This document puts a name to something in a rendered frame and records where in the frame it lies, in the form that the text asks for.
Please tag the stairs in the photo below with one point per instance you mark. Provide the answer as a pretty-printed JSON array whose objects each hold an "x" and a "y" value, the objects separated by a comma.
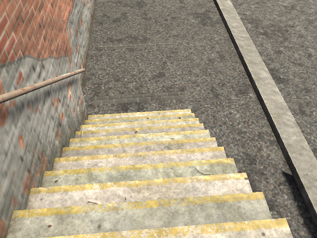
[{"x": 152, "y": 174}]

